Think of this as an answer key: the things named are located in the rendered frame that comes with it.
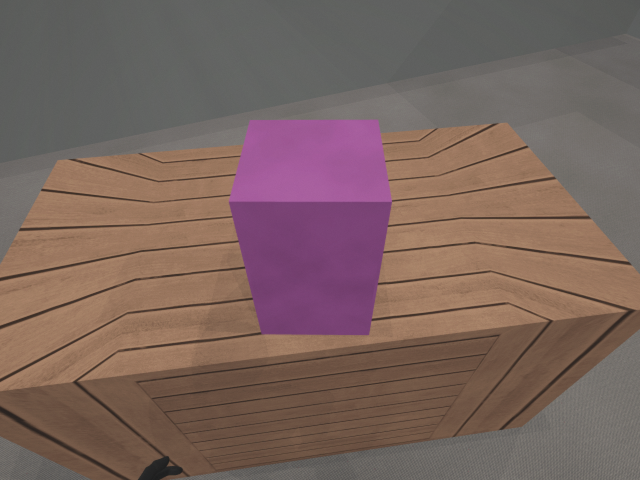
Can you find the carton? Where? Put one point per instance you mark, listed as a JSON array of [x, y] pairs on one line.
[[311, 204]]

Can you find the left robot hand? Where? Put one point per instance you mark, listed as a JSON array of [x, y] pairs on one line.
[[158, 470]]

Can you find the pedestal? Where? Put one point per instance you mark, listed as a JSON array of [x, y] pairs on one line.
[[128, 330]]

